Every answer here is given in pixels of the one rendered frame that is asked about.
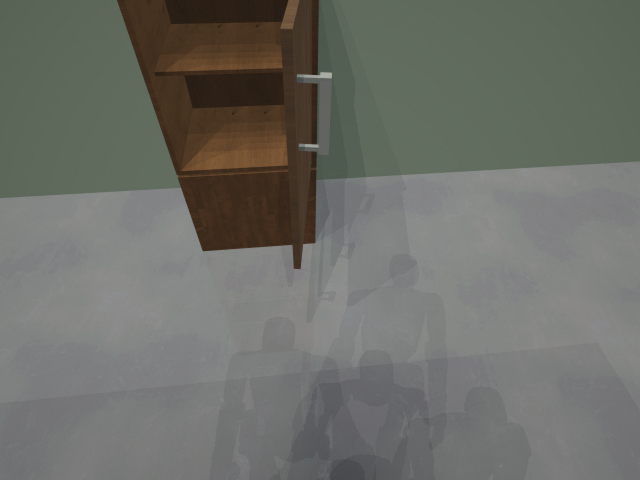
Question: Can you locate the cupboard door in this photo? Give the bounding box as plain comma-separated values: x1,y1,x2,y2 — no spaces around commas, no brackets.
280,0,311,269

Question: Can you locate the handle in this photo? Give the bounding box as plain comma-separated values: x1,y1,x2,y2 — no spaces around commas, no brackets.
297,72,332,155

